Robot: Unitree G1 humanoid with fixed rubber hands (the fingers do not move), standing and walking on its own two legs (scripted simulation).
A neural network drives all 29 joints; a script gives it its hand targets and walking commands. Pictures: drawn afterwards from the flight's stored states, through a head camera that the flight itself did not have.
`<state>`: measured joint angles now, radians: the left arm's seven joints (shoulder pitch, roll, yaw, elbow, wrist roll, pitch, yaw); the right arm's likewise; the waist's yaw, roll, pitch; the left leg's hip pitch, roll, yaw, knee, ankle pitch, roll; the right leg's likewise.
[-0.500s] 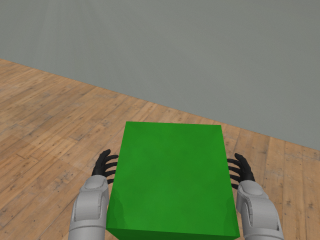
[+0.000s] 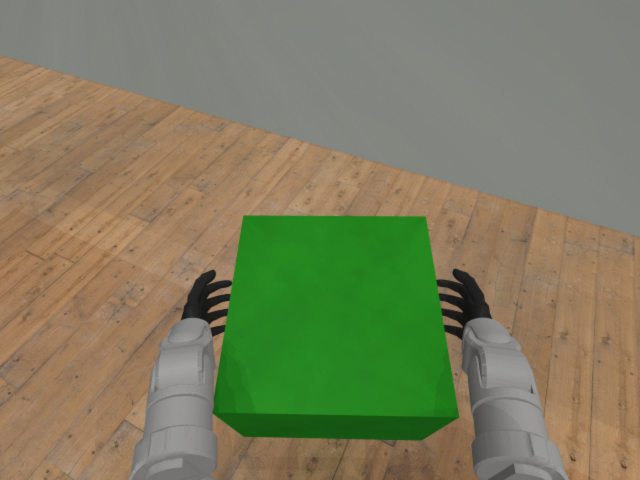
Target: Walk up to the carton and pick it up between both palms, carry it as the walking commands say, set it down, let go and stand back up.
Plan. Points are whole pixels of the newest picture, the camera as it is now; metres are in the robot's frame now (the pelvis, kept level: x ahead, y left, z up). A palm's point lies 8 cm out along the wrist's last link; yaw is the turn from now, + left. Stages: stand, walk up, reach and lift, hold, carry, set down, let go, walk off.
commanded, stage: set down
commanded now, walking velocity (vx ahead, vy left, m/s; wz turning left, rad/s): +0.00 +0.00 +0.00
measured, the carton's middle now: (333, 328) +0.36 +0.00 -0.09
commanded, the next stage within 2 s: none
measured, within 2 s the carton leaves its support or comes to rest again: neither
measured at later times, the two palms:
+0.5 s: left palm (202, 341) +0.36 +0.20 -0.09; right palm (434, 324) +0.36 -0.16 -0.09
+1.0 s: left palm (230, 349) +0.38 +0.18 -0.18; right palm (432, 343) +0.37 -0.18 -0.18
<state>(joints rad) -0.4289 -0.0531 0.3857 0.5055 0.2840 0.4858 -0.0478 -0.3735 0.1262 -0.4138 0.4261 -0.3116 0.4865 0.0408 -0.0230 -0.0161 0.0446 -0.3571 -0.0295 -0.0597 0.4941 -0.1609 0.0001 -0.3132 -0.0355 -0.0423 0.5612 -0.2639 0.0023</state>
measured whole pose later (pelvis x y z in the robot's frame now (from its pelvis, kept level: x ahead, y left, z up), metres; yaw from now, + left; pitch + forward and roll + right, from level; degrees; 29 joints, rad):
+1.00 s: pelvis -0.04 -0.01 -0.10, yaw +0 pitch +39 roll +1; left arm -0.72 -0.04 0.49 0.49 0.30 0.35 -0.04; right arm -0.69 0.12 -0.49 0.44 -0.25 0.35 -0.07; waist -0.01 -0.02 -0.15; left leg -1.43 -0.04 -0.06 0.97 -0.22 -0.02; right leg -1.41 -0.02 -0.02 1.07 -0.34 -0.01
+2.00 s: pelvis -0.06 -0.01 -0.25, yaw -1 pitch +54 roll +1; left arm -0.99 0.11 0.46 0.58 0.21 0.34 -0.02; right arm -0.97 0.02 -0.46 0.50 -0.19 0.33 -0.13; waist 0.02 -0.01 -0.18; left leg -2.12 -0.03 -0.06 1.54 -0.37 -0.05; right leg -2.08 0.00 -0.01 1.63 -0.49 -0.01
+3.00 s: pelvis -0.09 +0.00 -0.35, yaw -3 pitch +36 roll -1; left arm -1.49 0.39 0.26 0.85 -0.01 0.31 0.07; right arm -1.52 -0.25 -0.35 0.80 -0.04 0.28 -0.14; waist 0.02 -0.03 0.52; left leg -2.17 -0.03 -0.06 1.97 -0.43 -0.05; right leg -2.11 0.02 -0.01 2.04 -0.55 -0.01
